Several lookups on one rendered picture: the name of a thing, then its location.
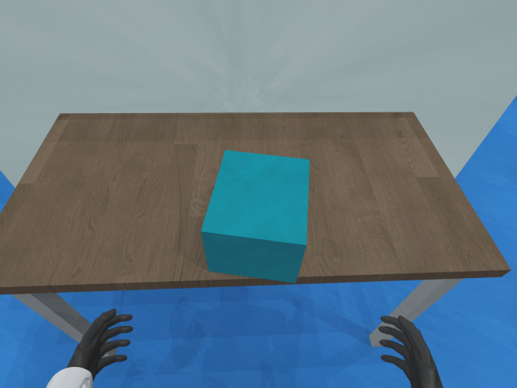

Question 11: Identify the left robot forearm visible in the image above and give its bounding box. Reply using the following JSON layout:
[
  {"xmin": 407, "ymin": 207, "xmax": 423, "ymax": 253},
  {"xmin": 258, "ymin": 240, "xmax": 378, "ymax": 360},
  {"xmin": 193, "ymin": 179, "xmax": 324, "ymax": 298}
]
[{"xmin": 46, "ymin": 367, "xmax": 93, "ymax": 388}]

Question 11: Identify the table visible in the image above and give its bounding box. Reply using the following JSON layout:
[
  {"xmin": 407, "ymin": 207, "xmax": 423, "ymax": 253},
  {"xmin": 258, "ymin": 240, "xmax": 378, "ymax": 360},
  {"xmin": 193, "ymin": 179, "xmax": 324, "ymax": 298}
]
[{"xmin": 0, "ymin": 112, "xmax": 511, "ymax": 358}]

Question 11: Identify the robot right hand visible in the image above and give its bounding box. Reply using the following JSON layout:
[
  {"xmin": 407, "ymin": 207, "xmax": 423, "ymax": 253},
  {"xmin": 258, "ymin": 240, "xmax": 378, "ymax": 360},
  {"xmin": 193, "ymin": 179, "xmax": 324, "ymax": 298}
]
[{"xmin": 379, "ymin": 315, "xmax": 443, "ymax": 388}]

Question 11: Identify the robot left hand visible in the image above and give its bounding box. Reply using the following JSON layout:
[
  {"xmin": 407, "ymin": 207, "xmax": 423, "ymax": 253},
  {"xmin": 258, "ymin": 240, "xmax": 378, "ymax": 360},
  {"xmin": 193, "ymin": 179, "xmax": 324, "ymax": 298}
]
[{"xmin": 66, "ymin": 309, "xmax": 133, "ymax": 381}]

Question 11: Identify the carton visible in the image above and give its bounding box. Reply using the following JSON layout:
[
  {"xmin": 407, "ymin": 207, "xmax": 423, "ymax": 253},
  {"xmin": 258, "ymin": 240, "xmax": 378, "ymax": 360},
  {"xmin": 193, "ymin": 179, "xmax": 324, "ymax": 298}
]
[{"xmin": 201, "ymin": 150, "xmax": 309, "ymax": 283}]

